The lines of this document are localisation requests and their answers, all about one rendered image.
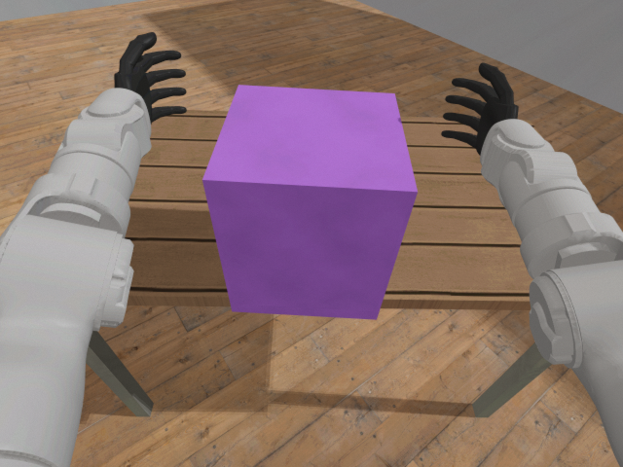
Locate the left robot forearm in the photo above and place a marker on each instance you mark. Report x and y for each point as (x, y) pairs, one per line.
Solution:
(94, 170)

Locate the robot right hand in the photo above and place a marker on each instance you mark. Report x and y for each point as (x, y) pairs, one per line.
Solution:
(499, 107)

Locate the left robot upper arm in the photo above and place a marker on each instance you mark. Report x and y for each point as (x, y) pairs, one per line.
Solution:
(59, 282)

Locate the carton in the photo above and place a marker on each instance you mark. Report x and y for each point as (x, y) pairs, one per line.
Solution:
(309, 193)

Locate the right robot upper arm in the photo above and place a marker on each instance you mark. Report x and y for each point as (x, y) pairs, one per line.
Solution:
(576, 319)

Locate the table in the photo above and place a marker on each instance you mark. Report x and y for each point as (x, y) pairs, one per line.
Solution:
(460, 249)

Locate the right robot forearm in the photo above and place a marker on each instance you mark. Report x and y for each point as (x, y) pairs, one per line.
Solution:
(559, 224)

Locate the robot left hand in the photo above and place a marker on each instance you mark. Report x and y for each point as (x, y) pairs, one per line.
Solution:
(132, 75)

